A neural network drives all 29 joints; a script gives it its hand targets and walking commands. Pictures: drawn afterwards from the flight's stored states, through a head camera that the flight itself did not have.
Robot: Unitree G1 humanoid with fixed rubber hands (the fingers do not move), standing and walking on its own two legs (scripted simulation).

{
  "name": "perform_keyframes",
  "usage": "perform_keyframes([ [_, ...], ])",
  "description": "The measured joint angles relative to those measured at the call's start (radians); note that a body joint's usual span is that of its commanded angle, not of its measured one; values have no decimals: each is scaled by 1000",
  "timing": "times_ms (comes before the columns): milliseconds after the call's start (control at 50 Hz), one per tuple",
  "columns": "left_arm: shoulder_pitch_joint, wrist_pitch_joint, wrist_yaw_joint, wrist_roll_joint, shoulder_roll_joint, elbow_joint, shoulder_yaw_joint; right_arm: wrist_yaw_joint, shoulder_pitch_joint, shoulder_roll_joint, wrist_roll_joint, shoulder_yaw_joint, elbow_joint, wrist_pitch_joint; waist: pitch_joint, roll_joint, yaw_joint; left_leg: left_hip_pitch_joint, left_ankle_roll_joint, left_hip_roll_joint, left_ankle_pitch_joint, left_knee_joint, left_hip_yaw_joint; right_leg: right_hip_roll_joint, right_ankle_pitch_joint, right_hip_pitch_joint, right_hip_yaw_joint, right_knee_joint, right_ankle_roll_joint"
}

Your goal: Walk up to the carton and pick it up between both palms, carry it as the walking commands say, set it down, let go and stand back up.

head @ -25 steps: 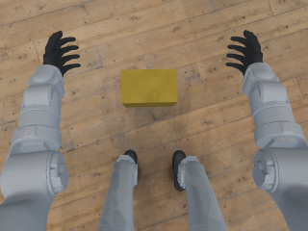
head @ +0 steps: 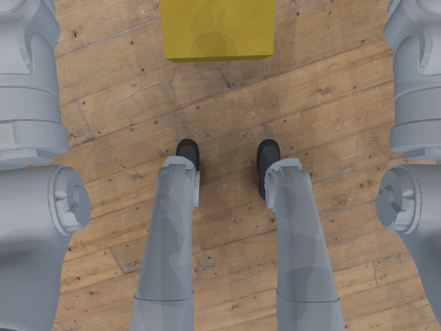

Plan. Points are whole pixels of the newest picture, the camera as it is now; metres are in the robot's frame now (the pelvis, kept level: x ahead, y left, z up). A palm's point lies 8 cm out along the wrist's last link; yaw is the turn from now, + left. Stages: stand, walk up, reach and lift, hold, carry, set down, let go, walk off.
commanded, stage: reach and lift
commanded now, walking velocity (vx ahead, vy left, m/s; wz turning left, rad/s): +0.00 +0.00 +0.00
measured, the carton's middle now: (217, 26) +0.55 +0.04 -0.56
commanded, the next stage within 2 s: none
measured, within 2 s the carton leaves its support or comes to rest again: neither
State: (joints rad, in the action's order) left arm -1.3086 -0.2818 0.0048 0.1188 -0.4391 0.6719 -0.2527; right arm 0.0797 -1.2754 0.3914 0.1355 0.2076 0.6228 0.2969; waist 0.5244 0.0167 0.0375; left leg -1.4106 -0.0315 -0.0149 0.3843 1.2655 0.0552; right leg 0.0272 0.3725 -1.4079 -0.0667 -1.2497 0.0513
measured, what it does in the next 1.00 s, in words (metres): lowers itself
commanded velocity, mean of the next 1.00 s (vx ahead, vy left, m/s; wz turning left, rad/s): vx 0.00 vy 0.00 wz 0.00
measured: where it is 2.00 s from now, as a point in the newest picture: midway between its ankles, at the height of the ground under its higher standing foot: (227, 181)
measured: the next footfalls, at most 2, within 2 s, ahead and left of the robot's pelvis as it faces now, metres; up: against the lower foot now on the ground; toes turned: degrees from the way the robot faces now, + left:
none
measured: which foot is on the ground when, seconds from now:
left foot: down 0.00-1.00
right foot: down 0.00-1.00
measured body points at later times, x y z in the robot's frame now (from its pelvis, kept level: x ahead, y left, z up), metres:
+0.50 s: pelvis -0.03 -0.01 -0.15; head +0.35 +0.01 +0.07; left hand +0.55 +0.24 -0.30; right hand +0.56 -0.18 -0.30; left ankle +0.09 +0.13 -0.60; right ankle +0.10 -0.14 -0.60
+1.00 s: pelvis -0.02 +0.00 -0.26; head +0.37 +0.02 -0.04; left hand +0.55 +0.23 -0.44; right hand +0.56 -0.18 -0.44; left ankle +0.09 +0.13 -0.60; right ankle +0.10 -0.14 -0.60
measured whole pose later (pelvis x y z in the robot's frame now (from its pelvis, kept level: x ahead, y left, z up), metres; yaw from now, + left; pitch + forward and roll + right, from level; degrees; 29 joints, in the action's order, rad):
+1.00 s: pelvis -0.02 +0.00 -0.26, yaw +0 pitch +32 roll -1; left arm -1.49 -0.14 0.07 0.21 -0.47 1.01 -0.13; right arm 0.11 -1.48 0.41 0.22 0.13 0.99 0.14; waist 0.52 0.02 0.02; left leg -2.17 -0.06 -0.05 0.60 2.21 0.07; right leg 0.06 0.60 -2.16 -0.06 -2.19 0.08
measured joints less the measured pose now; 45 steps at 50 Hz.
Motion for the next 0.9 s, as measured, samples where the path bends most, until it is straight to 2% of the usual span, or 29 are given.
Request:
perform_keyframes([
  [120, -135, 15, -14, -1, -53, 201, 19, 15, -146, 5, -10, 12, 174, -3, -3, 2, -14, -104, -12, -13, 16, 132, 14, -2, 25, -103, 12, -139, -5],
  [200, -209, 12, -15, 40, -67, 256, 42, 28, -215, 15, -2, 3, 218, 5, -2, 2, -15, -193, -23, -19, 34, 237, 27, 0, 45, -189, 23, -244, -7],
  [240, -239, 20, -15, 31, -77, 292, 48, 35, -246, 7, -6, -5, 256, 0, -5, 9, -22, -241, -27, -21, 45, 291, 30, 3, 56, -236, 26, -298, -8],
  [360, -251, -4, 9, 19, -82, 245, 67, 50, -255, -3, 9, -8, 227, 21, 0, 15, -21, -367, -39, -23, 81, 440, 43, 12, 89, -360, 37, -441, -9],
  [480, -204, -11, 16, 63, -97, 180, 77, 73, -216, 1, 29, -34, 166, 31, 1, 15, -26, -461, -40, -26, 115, 554, 42, 17, 122, -455, 35, -555, -5],
  [520, -204, 0, 13, 53, -98, 210, 88, 69, -213, 7, 46, -46, 187, 19, 0, 14, -25, -487, -39, -24, 127, 588, 39, 21, 132, -483, 32, -588, -2],
  [620, -173, 17, 22, 55, -74, 202, 79, 64, -188, 4, 59, -71, 176, -1, 1, 16, -21, -542, -33, -20, 162, 676, 27, 29, 163, -541, 20, -677, 9],
  [900, -171, 114, 61, 90, -27, 296, 122, 31, -198, 25, 72, -64, 341, -124, -1, -1, -11, -695, -25, -32, 220, 885, 14, 27, 230, -686, 7, -885, 32],
])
